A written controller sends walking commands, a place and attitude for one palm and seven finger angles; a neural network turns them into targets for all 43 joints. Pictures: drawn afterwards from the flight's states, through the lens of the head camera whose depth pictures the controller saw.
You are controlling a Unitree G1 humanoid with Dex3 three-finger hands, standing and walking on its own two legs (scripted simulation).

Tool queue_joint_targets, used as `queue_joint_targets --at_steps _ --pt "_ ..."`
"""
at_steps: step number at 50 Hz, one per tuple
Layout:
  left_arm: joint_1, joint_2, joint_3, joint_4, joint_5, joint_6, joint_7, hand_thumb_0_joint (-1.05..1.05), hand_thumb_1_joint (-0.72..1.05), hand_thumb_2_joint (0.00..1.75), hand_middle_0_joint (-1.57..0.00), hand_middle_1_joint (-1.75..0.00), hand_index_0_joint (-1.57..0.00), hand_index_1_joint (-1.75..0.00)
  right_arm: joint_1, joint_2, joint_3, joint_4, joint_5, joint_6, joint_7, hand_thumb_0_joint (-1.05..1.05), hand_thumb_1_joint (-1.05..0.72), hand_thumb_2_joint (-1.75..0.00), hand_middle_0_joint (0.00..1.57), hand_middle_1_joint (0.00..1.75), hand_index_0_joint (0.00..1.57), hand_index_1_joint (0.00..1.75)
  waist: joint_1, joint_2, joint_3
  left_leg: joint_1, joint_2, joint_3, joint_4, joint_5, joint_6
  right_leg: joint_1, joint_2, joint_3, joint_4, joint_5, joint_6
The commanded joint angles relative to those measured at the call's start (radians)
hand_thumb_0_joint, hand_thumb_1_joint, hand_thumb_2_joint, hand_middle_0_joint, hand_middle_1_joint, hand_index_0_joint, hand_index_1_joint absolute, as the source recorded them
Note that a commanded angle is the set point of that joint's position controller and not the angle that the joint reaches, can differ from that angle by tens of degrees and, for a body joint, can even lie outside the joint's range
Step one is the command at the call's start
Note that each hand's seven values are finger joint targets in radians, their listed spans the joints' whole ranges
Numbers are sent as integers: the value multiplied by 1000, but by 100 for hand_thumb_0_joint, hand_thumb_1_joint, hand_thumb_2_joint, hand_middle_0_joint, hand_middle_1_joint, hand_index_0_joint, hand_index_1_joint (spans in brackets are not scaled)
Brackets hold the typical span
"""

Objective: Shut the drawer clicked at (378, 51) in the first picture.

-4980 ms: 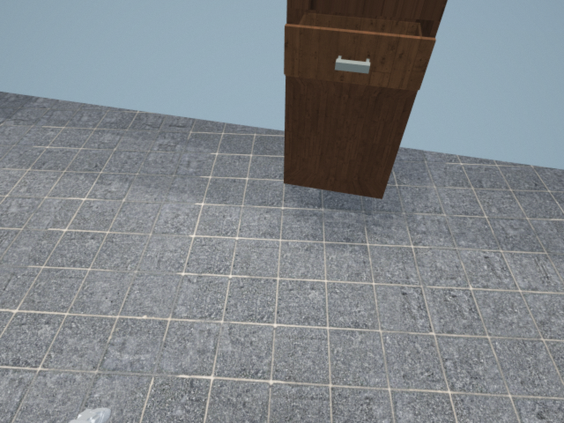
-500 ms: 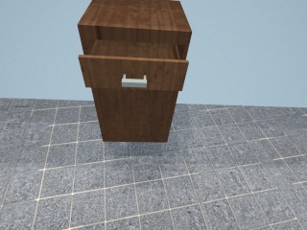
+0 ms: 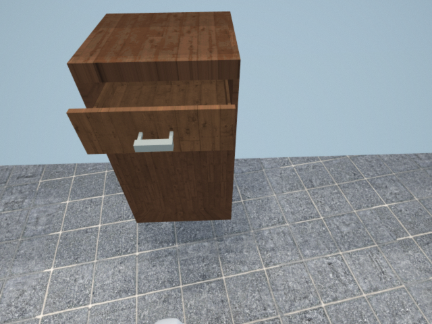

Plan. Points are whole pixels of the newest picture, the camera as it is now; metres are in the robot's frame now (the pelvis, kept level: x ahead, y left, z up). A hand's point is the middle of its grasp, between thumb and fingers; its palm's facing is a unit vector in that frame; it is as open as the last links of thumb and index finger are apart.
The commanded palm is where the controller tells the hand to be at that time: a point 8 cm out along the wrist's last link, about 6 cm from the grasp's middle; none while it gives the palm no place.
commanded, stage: take the last steps up to it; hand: left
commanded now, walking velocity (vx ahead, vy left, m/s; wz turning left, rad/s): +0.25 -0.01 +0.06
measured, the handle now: (155, 140) +0.60 +0.20 -0.02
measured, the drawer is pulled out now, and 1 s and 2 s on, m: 0.15 0.15 0.15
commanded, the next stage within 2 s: come to a stop and stand still in 0.26 s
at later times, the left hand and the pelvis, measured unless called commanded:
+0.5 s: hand out of the picture +0.14 +0.20 -0.19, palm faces +0.06 -0.98 -0.17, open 7.4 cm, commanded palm none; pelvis +0.15 +0.03 -0.01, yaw -1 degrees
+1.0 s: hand (126, 301) +0.22 +0.22 -0.18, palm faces +0.01 -0.97 -0.26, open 7.4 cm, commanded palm none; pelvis +0.13 +0.03 -0.02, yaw +1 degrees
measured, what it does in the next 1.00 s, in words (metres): walks ahead: left foot, then right foot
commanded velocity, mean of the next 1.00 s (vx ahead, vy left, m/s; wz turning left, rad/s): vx -0.02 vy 0.01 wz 0.01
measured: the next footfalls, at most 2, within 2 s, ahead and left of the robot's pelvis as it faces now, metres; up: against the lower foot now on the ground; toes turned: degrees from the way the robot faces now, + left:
left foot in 0.26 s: +0.21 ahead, +0.13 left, +0.00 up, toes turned +7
right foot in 0.62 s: +0.25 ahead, -0.11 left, +0.00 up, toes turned -1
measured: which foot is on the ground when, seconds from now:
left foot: up 0.00-0.24, down 0.26-0.66, up 0.68-0.96, down 0.98-1.00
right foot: down 0.00-0.26, up 0.28-0.60, down 0.62-1.00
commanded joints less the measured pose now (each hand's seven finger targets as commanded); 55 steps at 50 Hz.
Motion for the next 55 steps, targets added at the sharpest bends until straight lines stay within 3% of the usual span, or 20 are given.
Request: queue_joint_targets --at_steps 1,8,11,12,13,14,17,21,29,32,34,37,43,45,46,47,49,50,52,55 --pt "101 86 1 -3 1 -22 -2 0 90 90 -20 -30 -20 -30 -55 -19 -5 -85 7 -15 12 0 -90 -90 20 30 20 30 16 -128 124 -107 31 -5 -74 55 -17 -34 -269 199 -214 187 -116" --pt "185 106 0 47 4 -12 3 0 90 90 -20 -30 -20 -30 -233 -6 16 -135 15 -38 20 0 -90 -90 20 30 20 30 61 -143 132 52 -28 53 -375 33 22 16 -264 164 -109 424 -99" --pt "177 102 -1 53 -3 -4 4 0 90 90 -20 -30 -20 -30 -59 -44 11 -77 8 -52 0 0 -90 -90 20 30 20 30 -23 -90 46 367 -79 74 -555 142 44 -43 -201 109 162 546 -54" --pt "196 73 -2 42 -11 -2 1 0 90 90 -20 -30 -20 -30 65 -120 -4 -52 -1 -61 -12 0 -90 -90 20 30 20 30 -65 32 -57 592 65 -86 -592 275 95 -187 -134 72 381 337 -11" --pt "231 30 -11 25 -20 -4 -5 0 90 90 -20 -30 -20 -30 156 -219 -23 -37 1 -61 -21 0 -90 -90 20 30 20 30 -66 254 -167 763 330 -402 -662 493 219 -387 -22 11 669 -272 34" --pt "201 66 -5 11 -8 -1 -1 0 90 90 -20 -30 -20 -30 141 -226 -21 -42 19 -50 -26 0 -90 -90 20 30 20 30 -61 146 -169 682 363 -434 -722 408 265 -412 -28 95 808 -380 21" --pt "101 48 2 4 -1 17 -13 0 90 90 -20 -30 -20 -30 -33 -117 0 -83 18 -60 -32 0 -90 -90 20 30 20 30 -7 45 46 379 280 -302 -827 212 227 -457 -121 145 853 -214 40" --pt "180 -22 -11 33 -5 59 -1 0 90 90 -20 -30 -20 -30 -119 -47 26 -84 20 -62 -39 0 -90 -90 20 30 20 30 76 36 32 215 168 -64 -805 532 162 -236 -120 125 582 -105 79" --pt "97 65 3 -23 3 81 13 0 90 90 -20 -30 -20 -30 -132 -105 0 -79 21 -10 -42 0 -90 -90 20 30 20 30 77 92 56 221 142 -63 -661 420 108 -106 -87 84 195 82 83" --pt "34 186 19 -59 8 62 14 0 90 90 -20 -30 -20 -30 -61 -39 -3 -85 30 8 -29 0 -90 -90 20 30 20 30 34 -137 -5 206 -55 42 -424 21 -9 -82 -315 318 72 616 -40" --pt "21 210 29 -73 2 61 18 0 90 90 -20 -30 -20 -30 -85 -49 -9 -95 28 38 -35 0 -90 -90 20 30 20 30 70 -262 -58 176 -86 -29 -154 -322 -19 -101 -410 389 -1 717 -159" --pt "-65 194 34 -105 5 68 28 0 90 90 -20 -30 -20 -30 -73 -56 -11 -87 29 41 -34 0 -90 -90 20 30 20 30 50 -170 -55 101 -87 -74 12 -264 -31 -52 -362 310 42 725 -170" --pt "-73 216 47 -124 12 74 27 0 90 90 -20 -30 -20 -30 -81 -50 -2 -106 29 37 -22 0 -90 -90 20 30 20 30 73 -220 -67 159 -85 -43 -213 -232 -44 -34 -336 299 -5 464 -146" --pt "-91 218 48 -122 13 79 23 0 90 90 -20 -30 -20 -30 -43 -43 2 -102 28 29 -21 0 -90 -90 20 30 20 30 56 -237 -70 211 -87 -17 -371 -174 -37 -54 -307 294 -11 313 -122" --pt "-119 303 4 -187 15 67 35 0 90 90 -20 -30 -20 -30 -3 -146 8 -194 4 26 -9 0 -90 -90 20 30 20 30 -24 -178 -9 208 -83 -94 -562 -147 -14 -38 -285 322 148 278 -58" --pt "-128 249 13 -220 3 76 39 0 90 90 -20 -30 -20 -30 17 -128 -8 -209 9 0 -14 0 -90 -90 20 30 20 30 -20 -88 -150 292 -72 -51 -643 -47 -12 -123 -231 222 234 4 -12" --pt "-88 145 -21 -256 -14 83 21 0 90 90 -20 -30 -20 -30 -97 -187 -9 -270 -4 -5 -29 0 -90 -90 20 30 20 30 42 156 -110 215 63 -158 -685 40 56 -164 -71 78 285 -92 52" --pt "-59 141 -15 -252 -10 87 17 0 90 90 -20 -30 -20 -30 -129 -205 -7 -303 -5 5 -29 0 -90 -90 20 30 20 30 55 57 -75 109 53 -143 -665 -113 54 -107 -52 60 268 -111 53" --pt "-54 160 -26 -250 3 106 8 0 90 90 -20 -30 -20 -30 -180 -186 6 -314 4 9 -16 0 -90 -90 20 30 20 30 52 151 83 -21 24 -140 -709 -273 51 -139 -44 66 290 -103 59" --pt "17 162 -26 -237 3 99 2 0 90 90 -20 -30 -20 -30 -154 -189 9 -318 8 12 -14 0 -90 -90 20 30 20 30 61 32 156 -70 11 -125 -692 -286 50 -147 -40 83 273 -83 63"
